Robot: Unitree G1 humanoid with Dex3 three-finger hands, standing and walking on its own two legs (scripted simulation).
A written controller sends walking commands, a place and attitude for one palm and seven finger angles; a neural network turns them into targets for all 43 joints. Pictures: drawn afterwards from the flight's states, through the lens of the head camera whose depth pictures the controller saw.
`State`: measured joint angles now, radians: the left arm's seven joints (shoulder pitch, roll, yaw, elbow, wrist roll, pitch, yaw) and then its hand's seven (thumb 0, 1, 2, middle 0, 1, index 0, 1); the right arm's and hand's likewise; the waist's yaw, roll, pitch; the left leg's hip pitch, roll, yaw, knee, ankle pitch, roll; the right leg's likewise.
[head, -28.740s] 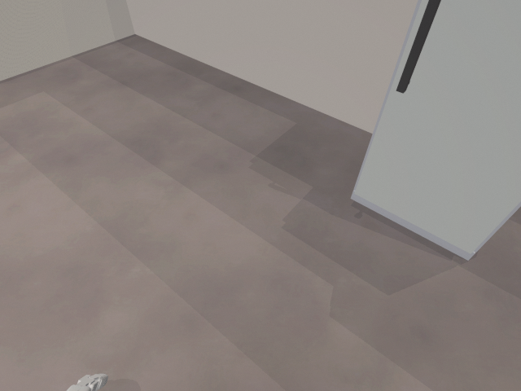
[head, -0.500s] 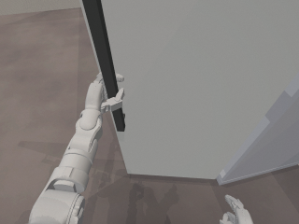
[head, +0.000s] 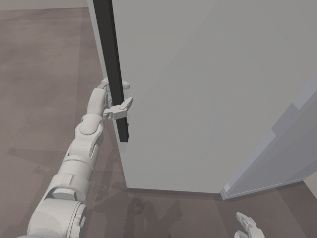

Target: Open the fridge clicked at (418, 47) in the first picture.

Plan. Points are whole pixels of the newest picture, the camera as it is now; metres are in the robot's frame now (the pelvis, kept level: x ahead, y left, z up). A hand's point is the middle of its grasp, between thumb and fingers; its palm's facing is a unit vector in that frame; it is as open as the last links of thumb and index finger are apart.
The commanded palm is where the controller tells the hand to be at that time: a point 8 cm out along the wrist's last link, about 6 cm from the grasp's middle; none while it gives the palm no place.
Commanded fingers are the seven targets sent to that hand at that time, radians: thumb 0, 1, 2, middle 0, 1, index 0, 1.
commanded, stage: loosen the grip on the handle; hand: left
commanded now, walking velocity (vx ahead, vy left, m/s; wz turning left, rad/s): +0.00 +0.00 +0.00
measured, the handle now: (118, 85) +0.46 +0.13 +0.14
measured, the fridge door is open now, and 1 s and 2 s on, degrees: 74 73 73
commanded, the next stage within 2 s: slip the hand off the handle in 0.48 s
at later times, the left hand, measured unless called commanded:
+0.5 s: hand (122, 104) +0.42 +0.11 +0.11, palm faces -0.02 -0.99 -0.10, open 14.1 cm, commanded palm +0.39 +0.17 +0.11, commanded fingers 0.00 -0.55 0.20 -0.25 -1.15 -0.25 -1.15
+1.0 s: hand (99, 107) +0.41 +0.17 +0.10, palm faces +0.01 -0.99 -0.11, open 14.7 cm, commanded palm +0.39 +0.22 +0.11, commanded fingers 0.00 -0.55 0.20 -0.25 -1.15 -0.25 -1.15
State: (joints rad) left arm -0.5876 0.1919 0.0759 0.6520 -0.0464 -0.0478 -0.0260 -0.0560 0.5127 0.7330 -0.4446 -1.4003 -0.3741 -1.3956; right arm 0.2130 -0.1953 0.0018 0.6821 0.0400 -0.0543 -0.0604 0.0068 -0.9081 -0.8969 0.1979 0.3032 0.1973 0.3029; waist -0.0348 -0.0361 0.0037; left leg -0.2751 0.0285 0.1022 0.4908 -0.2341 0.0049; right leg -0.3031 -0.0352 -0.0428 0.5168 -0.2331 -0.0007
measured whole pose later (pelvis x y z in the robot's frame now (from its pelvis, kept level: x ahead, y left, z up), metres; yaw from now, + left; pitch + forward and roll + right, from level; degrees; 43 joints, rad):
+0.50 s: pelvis -0.01 -0.01 -0.01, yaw -2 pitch +4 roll +0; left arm -0.64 0.28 0.18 0.86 -0.08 -0.28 -0.07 -0.01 -0.52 0.21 -0.35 -1.24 -0.32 -1.22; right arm 0.36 -0.28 -0.01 0.70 0.04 -0.13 -0.04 0.01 -0.91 -0.90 0.20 0.30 0.20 0.30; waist -0.07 0.00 -0.03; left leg -0.40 0.04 0.07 0.59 -0.27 0.00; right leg -0.43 0.01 -0.02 0.60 -0.25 -0.02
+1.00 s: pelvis +0.01 +0.01 -0.01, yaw -1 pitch +5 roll -1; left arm -0.51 0.28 0.16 0.69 -0.10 -0.21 -0.12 -0.02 -0.55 0.20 -0.26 -1.16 -0.26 -1.15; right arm 0.29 -0.24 0.02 0.65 0.05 -0.09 -0.04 0.01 -0.91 -0.90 0.20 0.30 0.20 0.30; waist -0.01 0.01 -0.06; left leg -0.39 0.01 0.05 0.63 -0.33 0.02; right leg -0.40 -0.02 -0.03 0.61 -0.29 0.01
